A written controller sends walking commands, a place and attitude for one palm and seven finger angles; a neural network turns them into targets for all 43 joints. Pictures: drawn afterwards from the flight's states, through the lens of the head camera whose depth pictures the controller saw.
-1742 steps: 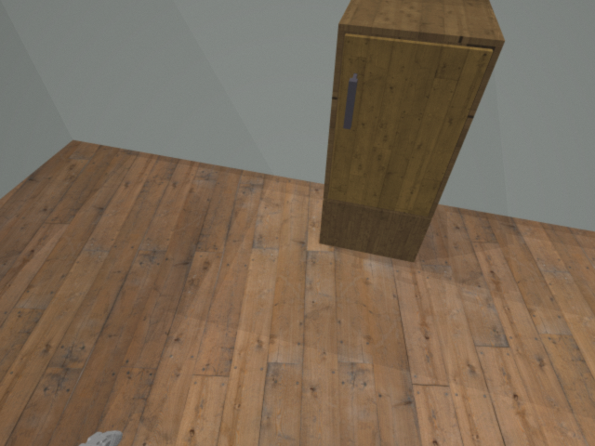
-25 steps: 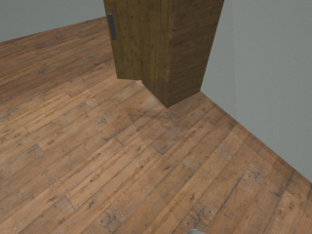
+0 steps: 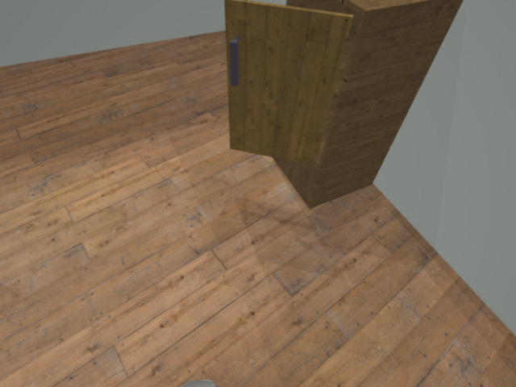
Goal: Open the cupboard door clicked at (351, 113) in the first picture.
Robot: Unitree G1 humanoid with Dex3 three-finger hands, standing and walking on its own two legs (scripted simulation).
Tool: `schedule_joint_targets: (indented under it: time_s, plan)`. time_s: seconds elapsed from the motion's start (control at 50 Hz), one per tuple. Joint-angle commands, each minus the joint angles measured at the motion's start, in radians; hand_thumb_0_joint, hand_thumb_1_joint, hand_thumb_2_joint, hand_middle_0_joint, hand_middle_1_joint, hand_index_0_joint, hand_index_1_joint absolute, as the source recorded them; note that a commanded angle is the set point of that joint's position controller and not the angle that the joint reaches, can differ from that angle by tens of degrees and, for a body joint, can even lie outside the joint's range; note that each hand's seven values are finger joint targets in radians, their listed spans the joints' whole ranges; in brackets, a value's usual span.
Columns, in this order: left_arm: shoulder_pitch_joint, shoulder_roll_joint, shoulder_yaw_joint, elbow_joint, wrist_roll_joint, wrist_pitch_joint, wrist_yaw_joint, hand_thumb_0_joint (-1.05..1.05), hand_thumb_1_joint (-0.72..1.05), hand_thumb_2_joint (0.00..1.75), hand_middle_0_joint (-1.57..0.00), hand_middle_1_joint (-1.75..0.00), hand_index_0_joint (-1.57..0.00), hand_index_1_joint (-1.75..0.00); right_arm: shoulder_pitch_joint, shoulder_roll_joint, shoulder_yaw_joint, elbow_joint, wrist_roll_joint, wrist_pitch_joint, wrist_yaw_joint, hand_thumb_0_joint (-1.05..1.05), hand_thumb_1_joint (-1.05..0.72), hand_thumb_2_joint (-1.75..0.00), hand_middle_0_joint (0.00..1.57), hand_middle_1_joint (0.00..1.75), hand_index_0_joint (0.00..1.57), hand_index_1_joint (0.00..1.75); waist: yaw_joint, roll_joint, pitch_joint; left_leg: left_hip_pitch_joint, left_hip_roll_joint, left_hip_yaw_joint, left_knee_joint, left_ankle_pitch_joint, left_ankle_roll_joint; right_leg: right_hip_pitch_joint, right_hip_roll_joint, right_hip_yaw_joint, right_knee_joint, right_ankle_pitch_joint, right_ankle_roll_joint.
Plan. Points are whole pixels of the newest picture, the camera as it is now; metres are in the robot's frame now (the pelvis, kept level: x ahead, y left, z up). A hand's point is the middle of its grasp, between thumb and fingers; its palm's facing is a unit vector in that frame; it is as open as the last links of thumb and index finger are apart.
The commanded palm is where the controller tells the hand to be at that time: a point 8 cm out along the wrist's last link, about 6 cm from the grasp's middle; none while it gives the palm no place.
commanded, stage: take the last steps up to it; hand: left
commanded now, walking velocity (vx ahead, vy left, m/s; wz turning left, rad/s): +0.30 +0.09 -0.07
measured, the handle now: (236, 61) +1.04 +0.21 -0.04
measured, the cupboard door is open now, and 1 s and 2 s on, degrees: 51 51 51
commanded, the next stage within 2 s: come to a stop and stand still in 0.94 s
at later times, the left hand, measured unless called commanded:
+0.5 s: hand (185, 291) +0.30 +0.19 -0.16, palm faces -0.03 -0.98 -0.22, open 7.4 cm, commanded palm none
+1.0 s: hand (164, 264) +0.37 +0.26 -0.18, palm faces +0.01 -0.99 -0.16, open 7.4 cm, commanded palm none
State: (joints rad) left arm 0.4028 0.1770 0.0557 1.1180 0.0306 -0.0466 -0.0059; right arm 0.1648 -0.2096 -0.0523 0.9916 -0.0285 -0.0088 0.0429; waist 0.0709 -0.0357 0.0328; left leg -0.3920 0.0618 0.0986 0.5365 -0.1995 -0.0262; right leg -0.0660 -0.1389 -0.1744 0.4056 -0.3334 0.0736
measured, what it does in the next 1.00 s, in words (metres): walks ahead: left foot, then right foot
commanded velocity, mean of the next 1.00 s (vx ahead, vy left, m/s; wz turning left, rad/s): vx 0.26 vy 0.07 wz -0.04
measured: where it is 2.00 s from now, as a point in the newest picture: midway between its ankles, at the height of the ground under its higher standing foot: (252, 326)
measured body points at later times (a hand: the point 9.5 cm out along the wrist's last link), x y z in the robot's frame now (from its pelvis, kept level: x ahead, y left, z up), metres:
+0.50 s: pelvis +0.18 +0.01 -0.01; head +0.20 -0.01 +0.44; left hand +0.30 +0.24 -0.14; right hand +0.14 -0.23 -0.17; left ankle +0.10 +0.13 -0.69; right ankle +0.21 -0.08 -0.74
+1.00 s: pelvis +0.36 +0.08 +0.00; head +0.39 +0.10 +0.45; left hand +0.37 +0.31 -0.17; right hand +0.43 -0.16 -0.14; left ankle +0.42 +0.16 -0.74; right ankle +0.33 -0.05 -0.66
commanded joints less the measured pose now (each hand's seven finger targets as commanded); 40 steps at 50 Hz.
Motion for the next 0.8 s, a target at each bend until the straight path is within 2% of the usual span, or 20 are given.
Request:
schedule_joint_targets:
  time_s: [0.0, 0.02, 0.04, 0.06, 0.08, 0.16, 0.28, 0.32, 0.36, 0.38, 0.4, 0.42, 0.46, 0.5, 0.54, 0.62, 0.7, 0.74, 0.76, 0.78]
  plan:
    - [-0.041, 0.068, 0.008, -0.112, -0.013, -0.01, -0.002, 0.0, 0.9, 0.9, -0.2, -0.3, -0.2, -0.3, 0.361, -0.245, -0.056, 0.032, -0.011, -0.042, -0.038, 0.0, -0.9, -0.9, 0.2, 0.3, 0.2, 0.3, -0.19, 0.36, -0.153, 0.575, 0.302, -0.422, -0.219, -0.079, 0.173, -0.523, 0.072, -0.036, 0.579, -0.268, -0.054]
    - [-0.112, 0.069, 0.005, -0.143, -0.009, -0.008, 0.002, 0.0, 0.9, 0.9, -0.2, -0.3, -0.2, -0.3, 0.385, -0.253, -0.054, 0.039, -0.007, -0.031, -0.053, 0.0, -0.9, -0.9, 0.2, 0.3, 0.2, 0.3, -0.202, 0.298, -0.133, 0.548, 0.352, -0.463, -0.266, -0.061, 0.229, -0.602, 0.063, 0.078, 0.764, -0.28, -0.08]
    - [-0.152, 0.067, 0.003, -0.163, -0.011, -0.012, 0.0, 0.0, 0.9, 0.9, -0.2, -0.3, -0.2, -0.3, 0.34, -0.233, -0.043, 0.024, -0.006, -0.033, -0.054, 0.0, -0.9, -0.9, 0.2, 0.3, 0.2, 0.3, -0.179, 0.19, -0.063, 0.458, 0.358, -0.454, -0.275, -0.07, 0.244, -0.64, 0.024, 0.112, 0.845, -0.219, -0.094]
    - [-0.17, 0.06, 0.003, -0.147, -0.008, -0.007, 0.001, 0.0, 0.9, 0.9, -0.2, -0.3, -0.2, -0.3, 0.262, -0.175, -0.029, 0.013, -0.004, -0.041, -0.06, 0.0, -0.9, -0.9, 0.2, 0.3, 0.2, 0.3, -0.149, 0.237, -0.055, 0.393, 0.307, -0.392, -0.272, 0.004, 0.228, -0.645, 0.004, 0.139, 0.874, -0.141, -0.09]
    - [-0.159, 0.071, 0.009, -0.13, -0.009, 0.001, -0.002, 0.0, 0.9, 0.9, -0.2, -0.3, -0.2, -0.3, 0.201, -0.126, -0.013, -0.001, -0.002, -0.046, -0.063, 0.0, -0.9, -0.9, 0.2, 0.3, 0.2, 0.3, -0.121, 0.228, -0.028, 0.322, 0.287, -0.325, -0.291, 0.016, 0.214, -0.613, -0.015, 0.156, 0.866, -0.084, -0.087]
    - [-0.118, 0.04, 0.006, -0.123, -0.008, 0.024, -0.014, 0.0, 0.9, 0.9, -0.2, -0.3, -0.2, -0.3, 0.154, -0.103, -0.005, 0.001, -0.001, -0.064, -0.066, 0.0, -0.9, -0.9, 0.2, 0.3, 0.2, 0.3, -0.057, 0.125, -0.007, 0.227, 0.236, -0.174, -0.344, 0.076, 0.202, -0.502, -0.013, 0.134, 0.678, -0.005, -0.074]
    - [-0.219, 0.043, 0.006, -0.175, -0.006, 0.026, -0.022, 0.0, 0.9, 0.9, -0.2, -0.3, -0.2, -0.3, 0.162, -0.109, -0.012, 0.022, -0.004, -0.058, -0.056, 0.0, -0.9, -0.9, 0.2, 0.3, 0.2, 0.3, -0.062, 0.104, 0.033, 0.207, 0.213, -0.107, -0.344, 0.039, 0.208, -0.353, 0.03, 0.078, 0.327, 0.068, -0.07]
    - [-0.201, 0.054, 0.012, -0.176, -0.003, 0.022, -0.023, 0.0, 0.9, 0.9, -0.2, -0.3, -0.2, -0.3, 0.154, -0.116, -0.013, 0.031, -0.005, -0.052, -0.053, 0.0, -0.9, -0.9, 0.2, 0.3, 0.2, 0.3, -0.043, 0.088, 0.019, 0.193, 0.191, -0.083, -0.278, 0.013, 0.183, -0.243, 0.059, 0.055, 0.234, 0.103, -0.072]
    - [-0.088, 0.105, 0.027, -0.14, 0.0, 0.013, -0.017, 0.0, 0.9, 0.9, -0.2, -0.3, -0.2, -0.3, 0.141, -0.098, -0.005, 0.038, 0.003, -0.048, -0.049, 0.0, -0.9, -0.9, 0.2, 0.3, 0.2, 0.3, 0.013, 0.024, -0.007, 0.09, 0.098, -0.015, -0.092, -0.052, 0.117, -0.021, 0.065, 0.086, 0.11, 0.123, -0.09]
    - [0.015, 0.181, 0.045, -0.113, 0.006, 0.001, -0.011, 0.0, 0.9, 0.9, -0.2, -0.3, -0.2, -0.3, 0.141, -0.061, -0.001, 0.025, 0.012, -0.048, -0.043, 0.0, -0.9, -0.9, 0.2, 0.3, 0.2, 0.3, 0.056, -0.142, -0.042, -0.067, -0.005, 0.063, 0.153, -0.166, 0.067, 0.144, -0.092, 0.316, 0.0, 0.044, -0.15]
    - [0.094, 0.275, 0.064, -0.096, -0.004, -0.002, -0.003, 0.0, 0.9, 0.9, -0.2, -0.3, -0.2, -0.3, 0.141, -0.044, 0.001, -0.007, 0.014, -0.044, -0.037, 0.0, -0.9, -0.9, 0.2, 0.3, 0.2, 0.3, 0.068, -0.345, -0.069, -0.249, -0.072, 0.066, 0.44, -0.43, 0.034, 0.238, -0.321, 0.653, -0.178, -0.031, -0.264]
    - [0.078, 0.257, 0.06, -0.104, -0.015, 0.001, 0.006, 0.0, 0.9, 0.9, -0.2, -0.3, -0.2, -0.3, 0.096, -0.088, -0.008, -0.018, 0.006, -0.039, -0.035, 0.0, -0.9, -0.9, 0.2, 0.3, 0.2, 0.3, 0.066, -0.213, -0.028, -0.294, -0.022, -0.056, 0.578, -0.381, 0.035, 0.176, -0.341, 0.683, -0.228, -0.09, -0.305]
    - [-0.036, 0.17, 0.038, -0.137, -0.014, -0.007, 0.019, 0.0, 0.9, 0.9, -0.2, -0.3, -0.2, -0.3, 0.047, -0.075, -0.011, -0.006, 0.009, -0.039, -0.038, 0.0, -0.9, -0.9, 0.2, 0.3, 0.2, 0.3, 0.009, -0.12, 0.041, -0.299, 0.041, -0.113, 0.605, -0.22, 0.022, 0.037, -0.28, 0.538, -0.215, 0.029, -0.273]
    - [-0.078, 0.119, 0.022, -0.144, -0.017, -0.025, 0.016, 0.0, 0.9, 0.9, -0.2, -0.3, -0.2, -0.3, 0.079, -0.038, -0.002, 0.014, 0.003, -0.027, -0.032, 0.0, -0.9, -0.9, 0.2, 0.3, 0.2, 0.3, -0.035, -0.07, 0.004, -0.207, 0.06, -0.095, 0.525, -0.129, 0.0, -0.027, -0.217, 0.345, -0.209, 0.242, -0.237]
    - [-0.08, 0.124, 0.022, -0.132, -0.014, -0.034, 0.013, 0.0, 0.9, 0.9, -0.2, -0.3, -0.2, -0.3, 0.097, -0.004, 0.002, 0.026, 0.007, -0.018, -0.023, 0.0, -0.9, -0.9, 0.2, 0.3, 0.2, 0.3, -0.052, -0.064, -0.013, -0.143, 0.044, -0.051, 0.41, -0.087, -0.01, -0.046, -0.166, 0.244, -0.212, 0.322, -0.228]
    - [-0.046, 0.138, 0.024, -0.093, -0.014, -0.041, 0.006, 0.0, 0.9, 0.9, -0.2, -0.3, -0.2, -0.3, 0.049, 0.009, 0.003, 0.001, 0.006, -0.019, -0.011, 0.0, -0.9, -0.9, 0.2, 0.3, 0.2, 0.3, -0.039, -0.059, -0.014, -0.137, 0.025, -0.012, 0.222, -0.008, -0.019, -0.001, -0.148, 0.199, -0.21, 0.334, -0.231]
    - [-0.035, 0.161, 0.026, -0.063, -0.009, -0.034, 0.006, 0.0, 0.9, 0.9, -0.2, -0.3, -0.2, -0.3, -0.022, -0.001, 0.001, -0.033, 0.007, -0.03, -0.004, 0.0, -0.9, -0.9, 0.2, 0.3, 0.2, 0.3, -0.03, -0.109, 0.022, -0.079, 0.002, 0.001, 0.089, -0.001, -0.002, -0.014, -0.16, 0.19, -0.173, 0.305, -0.212]
    - [-0.045, 0.165, 0.028, -0.056, -0.008, -0.026, 0.007, 0.0, 0.9, 0.9, -0.2, -0.3, -0.2, -0.3, 0.01, -0.016, -0.003, -0.025, 0.005, -0.038, -0.008, 0.0, -0.9, -0.9, 0.2, 0.3, 0.2, 0.3, -0.057, -0.093, 0.032, 0.047, -0.018, 0.026, -0.007, 0.029, 0.008, -0.071, -0.149, 0.17, -0.112, 0.28, -0.186]
    - [-0.059, 0.155, 0.026, -0.058, -0.011, -0.023, 0.007, 0.0, 0.9, 0.9, -0.2, -0.3, -0.2, -0.3, 0.084, -0.039, -0.005, -0.002, 0.002, -0.046, -0.015, 0.0, -0.9, -0.9, 0.2, 0.3, 0.2, 0.3, -0.098, -0.035, 0.012, 0.178, -0.039, 0.031, -0.061, 0.041, 0.019, -0.129, -0.114, 0.136, -0.013, 0.312, -0.168]
    - [-0.051, 0.13, 0.018, -0.064, -0.012, -0.019, 0.003, 0.0, 0.9, 0.9, -0.2, -0.3, -0.2, -0.3, 0.201, -0.096, -0.018, 0.034, -0.003, -0.052, -0.026, 0.0, -0.9, -0.9, 0.2, 0.3, 0.2, 0.3, -0.143, 0.08, -0.049, 0.367, 0.009, -0.03, -0.083, 0.042, 0.048, -0.229, -0.059, 0.091, 0.186, 0.286, -0.14]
